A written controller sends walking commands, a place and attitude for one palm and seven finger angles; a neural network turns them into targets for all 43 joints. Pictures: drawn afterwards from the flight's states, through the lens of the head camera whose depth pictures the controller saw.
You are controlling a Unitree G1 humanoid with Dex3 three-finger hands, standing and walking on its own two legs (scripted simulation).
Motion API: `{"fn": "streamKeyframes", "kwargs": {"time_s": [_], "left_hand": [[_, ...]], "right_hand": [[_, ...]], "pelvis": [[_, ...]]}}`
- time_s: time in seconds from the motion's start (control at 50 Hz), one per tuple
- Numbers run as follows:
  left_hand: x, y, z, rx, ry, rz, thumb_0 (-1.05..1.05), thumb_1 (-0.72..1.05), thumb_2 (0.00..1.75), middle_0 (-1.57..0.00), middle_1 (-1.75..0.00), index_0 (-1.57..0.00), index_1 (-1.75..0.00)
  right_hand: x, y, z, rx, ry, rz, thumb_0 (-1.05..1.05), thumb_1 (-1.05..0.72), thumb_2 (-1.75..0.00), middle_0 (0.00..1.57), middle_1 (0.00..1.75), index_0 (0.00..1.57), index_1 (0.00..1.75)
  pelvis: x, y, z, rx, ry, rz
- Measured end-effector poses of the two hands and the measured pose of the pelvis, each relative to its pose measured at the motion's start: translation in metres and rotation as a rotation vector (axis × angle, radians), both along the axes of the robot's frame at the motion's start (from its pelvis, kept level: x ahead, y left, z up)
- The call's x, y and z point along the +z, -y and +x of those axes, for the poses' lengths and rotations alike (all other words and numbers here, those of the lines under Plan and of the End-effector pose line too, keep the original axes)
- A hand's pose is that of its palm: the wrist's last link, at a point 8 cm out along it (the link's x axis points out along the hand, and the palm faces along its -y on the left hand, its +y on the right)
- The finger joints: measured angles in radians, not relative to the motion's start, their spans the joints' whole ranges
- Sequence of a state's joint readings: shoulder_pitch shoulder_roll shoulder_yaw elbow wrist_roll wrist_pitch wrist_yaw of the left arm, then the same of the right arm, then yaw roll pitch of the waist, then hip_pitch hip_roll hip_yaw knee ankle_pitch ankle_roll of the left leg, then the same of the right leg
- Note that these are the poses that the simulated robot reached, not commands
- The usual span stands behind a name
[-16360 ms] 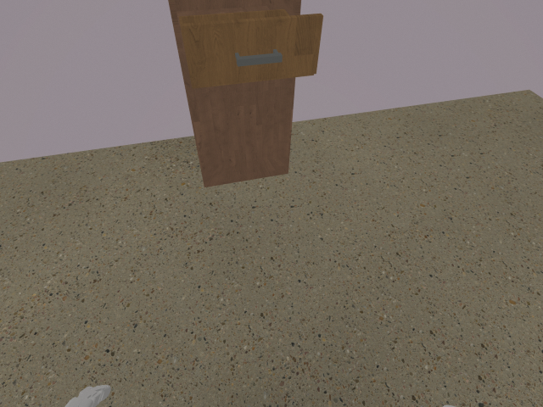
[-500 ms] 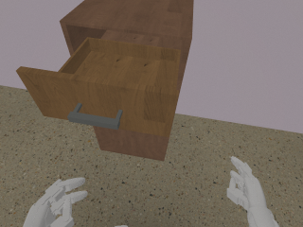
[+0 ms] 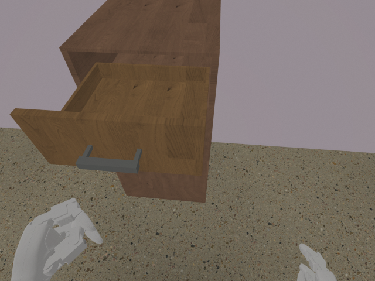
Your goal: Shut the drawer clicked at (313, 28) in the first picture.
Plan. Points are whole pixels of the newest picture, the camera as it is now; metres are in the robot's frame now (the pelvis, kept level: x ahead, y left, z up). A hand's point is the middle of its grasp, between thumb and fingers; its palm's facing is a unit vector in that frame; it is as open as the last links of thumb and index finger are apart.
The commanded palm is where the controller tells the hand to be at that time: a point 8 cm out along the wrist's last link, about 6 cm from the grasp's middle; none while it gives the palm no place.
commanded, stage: raise the hand and make a fist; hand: left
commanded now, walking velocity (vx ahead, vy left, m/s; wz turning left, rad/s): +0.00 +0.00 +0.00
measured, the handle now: (111, 157) +0.36 +0.19 +0.07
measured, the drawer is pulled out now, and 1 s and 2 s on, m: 0.28 0.28 0.28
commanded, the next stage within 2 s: bring the fist close to the handle in 0.88 s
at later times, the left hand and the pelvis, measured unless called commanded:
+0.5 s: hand (80, 224) +0.18 +0.17 +0.16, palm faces -0.05 -0.99 -0.10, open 3.3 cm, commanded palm +0.15 +0.21 +0.17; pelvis +0.00 +0.02 +0.02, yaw +0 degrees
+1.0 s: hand (74, 215) +0.19 +0.18 +0.16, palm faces +0.02 -1.00 -0.10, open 3.3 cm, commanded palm +0.16 +0.22 +0.16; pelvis +0.00 +0.00 +0.02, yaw +0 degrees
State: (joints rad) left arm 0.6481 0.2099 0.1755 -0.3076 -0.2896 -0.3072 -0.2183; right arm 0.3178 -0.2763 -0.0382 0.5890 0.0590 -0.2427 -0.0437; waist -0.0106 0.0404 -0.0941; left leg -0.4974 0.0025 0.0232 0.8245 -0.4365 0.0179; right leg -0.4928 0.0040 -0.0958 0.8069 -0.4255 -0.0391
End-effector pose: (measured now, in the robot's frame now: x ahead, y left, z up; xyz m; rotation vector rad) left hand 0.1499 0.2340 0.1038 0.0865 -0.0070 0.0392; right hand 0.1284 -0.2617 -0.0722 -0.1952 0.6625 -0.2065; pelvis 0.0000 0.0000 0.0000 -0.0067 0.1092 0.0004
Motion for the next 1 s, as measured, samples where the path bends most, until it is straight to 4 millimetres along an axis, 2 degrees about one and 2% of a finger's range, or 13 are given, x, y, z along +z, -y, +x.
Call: {"fn": "streamKeyframes", "kwargs": {"time_s": [0.08,0.12,0.22,0.3,0.42,0.58,0.76,0.92,1.0], "left_hand": [[-0.008,0.018,-0.004,-0.105,-0.04,-0.049,0.02,0.9,0.9,-1.13,-1.31,-1.12,-1.3],[-0.005,0.021,0.0,-0.123,-0.029,-0.037,0.02,0.9,0.9,-1.17,-1.35,-1.16,-1.35],[0.029,0.011,0.012,-0.063,0.111,-0.002,0.02,0.9,0.9,-1.28,-1.46,-1.27,-1.45],[0.047,0.009,0.016,-0.052,0.155,-0.019,0.02,0.9,0.9,-1.34,-1.53,-1.33,-1.52],[0.045,0.022,0.014,-0.13,0.036,-0.02,0.02,0.9,0.9,-1.38,-1.58,-1.38,-1.57],[0.072,0.006,0.013,-0.044,0.124,0.007,0.02,0.9,0.9,-1.4,-1.6,-1.39,-1.59],[0.05,0.023,0.018,-0.108,-0.009,-0.001,0.02,0.9,0.9,-1.4,-1.6,-1.4,-1.59],[0.066,-0.001,0.018,0.005,0.092,0.024,0.02,0.9,0.9,-1.41,-1.6,-1.4,-1.59],[0.063,0.005,0.018,-0.023,0.069,0.011,0.02,0.9,0.9,-1.4,-1.6,-1.4,-1.6]], "right_hand": [[0.016,-0.009,0.023,0.042,0.103,-0.022,0.02,-0.91,-0.9,0.2,0.3,0.19,0.3],[0.024,-0.019,0.035,0.063,0.153,-0.017,0.02,-0.91,-0.9,0.2,0.3,0.19,0.3],[0.04,-0.051,0.059,0.124,0.251,0.041,0.02,-0.91,-0.9,0.2,0.3,0.19,0.3],[0.047,-0.075,0.07,0.174,0.284,0.091,0.01,-0.91,-0.9,0.2,0.3,0.2,0.3],[0.049,-0.092,0.071,0.213,0.272,0.119,0.01,-0.9,-0.9,0.21,0.3,0.2,0.3],[0.042,-0.083,0.057,0.221,0.21,0.102,0.01,-0.9,-0.9,0.21,0.3,0.2,0.3],[0.039,-0.054,0.042,0.149,0.175,0.069,0.02,-0.9,-0.9,0.21,0.3,0.2,0.3],[0.038,-0.036,0.04,0.137,0.177,0.055,0.02,-0.91,-0.9,0.2,0.3,0.2,0.3],[0.038,-0.032,0.044,0.138,0.198,0.058,0.02,-0.91,-0.9,0.2,0.3,0.2,0.3]], "pelvis": [[0.002,-0.008,-0.003,0.007,0.011,-0.007],[0.002,-0.01,-0.004,0.008,0.019,-0.007],[0.006,-0.014,-0.001,0.006,0.047,-0.007],[0.01,-0.018,0.002,0.007,0.074,-0.008],[0.014,-0.022,0.002,0.006,0.106,-0.007],[0.018,-0.019,0.0,0.012,0.122,-0.005],[0.021,-0.011,-0.001,0.002,0.125,0.003],[0.022,0.002,0.001,0.003,0.126,0.003],[0.023,0.004,0.002,0.007,0.127,0.001]]}}
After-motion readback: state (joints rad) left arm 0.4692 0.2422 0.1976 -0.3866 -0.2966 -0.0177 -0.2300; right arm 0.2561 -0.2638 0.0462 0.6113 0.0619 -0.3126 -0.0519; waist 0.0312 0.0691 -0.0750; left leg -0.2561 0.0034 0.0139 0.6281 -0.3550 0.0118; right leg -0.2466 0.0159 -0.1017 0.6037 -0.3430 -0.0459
